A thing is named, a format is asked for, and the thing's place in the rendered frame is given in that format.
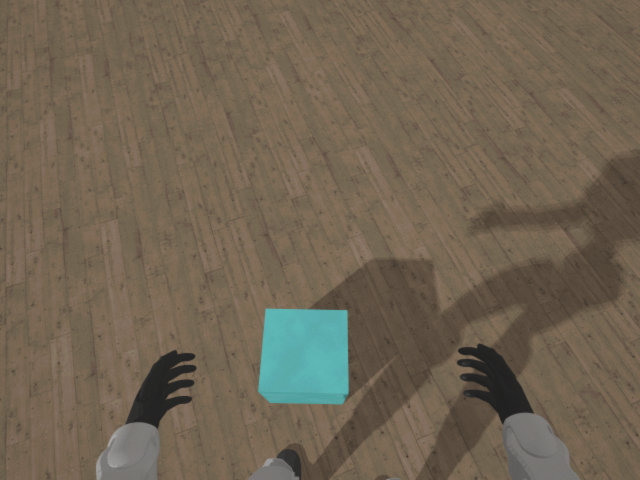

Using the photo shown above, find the carton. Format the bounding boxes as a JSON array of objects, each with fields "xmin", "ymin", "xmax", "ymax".
[{"xmin": 258, "ymin": 309, "xmax": 349, "ymax": 404}]

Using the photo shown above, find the right robot forearm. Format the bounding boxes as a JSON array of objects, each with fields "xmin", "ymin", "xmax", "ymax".
[{"xmin": 502, "ymin": 413, "xmax": 580, "ymax": 480}]

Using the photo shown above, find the left robot foot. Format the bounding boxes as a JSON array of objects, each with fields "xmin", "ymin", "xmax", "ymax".
[{"xmin": 277, "ymin": 449, "xmax": 301, "ymax": 480}]

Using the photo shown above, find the robot left hand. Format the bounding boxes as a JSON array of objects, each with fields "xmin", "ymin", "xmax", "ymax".
[{"xmin": 125, "ymin": 350, "xmax": 197, "ymax": 429}]

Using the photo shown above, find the left robot forearm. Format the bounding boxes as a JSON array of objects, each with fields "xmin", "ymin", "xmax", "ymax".
[{"xmin": 96, "ymin": 422, "xmax": 160, "ymax": 480}]

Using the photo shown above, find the robot left shin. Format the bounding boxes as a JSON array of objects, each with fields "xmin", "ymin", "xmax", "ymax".
[{"xmin": 262, "ymin": 458, "xmax": 293, "ymax": 472}]

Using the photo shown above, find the robot right hand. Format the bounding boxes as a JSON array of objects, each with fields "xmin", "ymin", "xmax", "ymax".
[{"xmin": 457, "ymin": 343, "xmax": 534, "ymax": 424}]

